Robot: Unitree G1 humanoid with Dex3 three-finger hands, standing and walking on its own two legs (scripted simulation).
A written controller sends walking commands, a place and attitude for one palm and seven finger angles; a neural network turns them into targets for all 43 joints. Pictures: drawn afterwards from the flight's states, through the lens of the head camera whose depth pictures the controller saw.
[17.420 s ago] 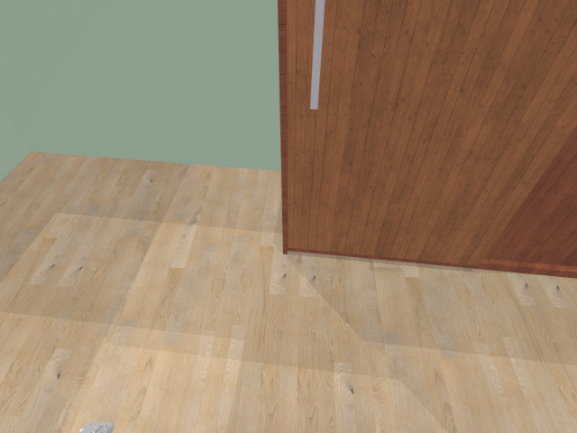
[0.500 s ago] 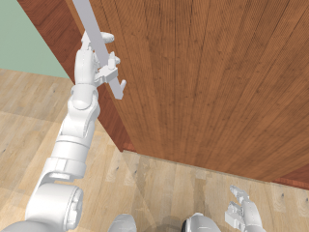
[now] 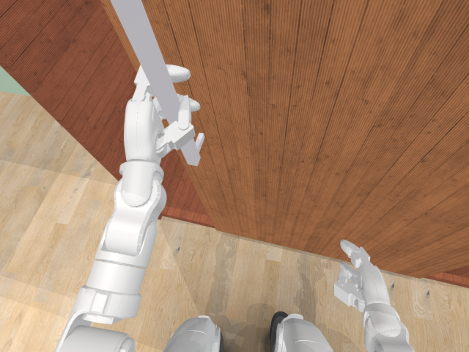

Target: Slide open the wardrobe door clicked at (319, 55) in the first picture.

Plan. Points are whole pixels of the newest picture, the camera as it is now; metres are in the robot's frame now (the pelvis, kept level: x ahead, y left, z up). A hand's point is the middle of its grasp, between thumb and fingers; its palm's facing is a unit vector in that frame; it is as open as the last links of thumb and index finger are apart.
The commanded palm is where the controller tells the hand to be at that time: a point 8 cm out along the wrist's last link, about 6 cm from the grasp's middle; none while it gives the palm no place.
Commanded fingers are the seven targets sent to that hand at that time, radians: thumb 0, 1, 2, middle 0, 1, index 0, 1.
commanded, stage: step sideways, sliding the door along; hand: left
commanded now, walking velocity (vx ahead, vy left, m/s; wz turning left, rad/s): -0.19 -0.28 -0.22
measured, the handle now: (175, 93) +0.44 +0.14 +0.15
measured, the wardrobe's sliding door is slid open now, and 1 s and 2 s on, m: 0.27 0.66 0.70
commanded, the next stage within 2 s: stop walking and hold the door there in 1.36 s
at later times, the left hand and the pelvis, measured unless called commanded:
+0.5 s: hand (335, 157) +0.36 -0.09 +0.13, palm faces -0.13 -0.98 -0.13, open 6.2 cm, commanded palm +0.34 -0.06 +0.14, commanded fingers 0.00 0.90 0.90 -0.45 -1.40 -0.45 -1.40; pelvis -0.03 -0.13 +0.00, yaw -6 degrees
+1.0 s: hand out of the picture +0.33 -0.26 +0.14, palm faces -0.11 -0.98 -0.14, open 6.2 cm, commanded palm +0.31 -0.24 +0.14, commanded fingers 0.00 0.90 0.90 -0.45 -1.40 -0.45 -1.40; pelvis -0.11 -0.30 +0.00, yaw -12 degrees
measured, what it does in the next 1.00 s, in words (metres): steps to the right: left foot, then right foot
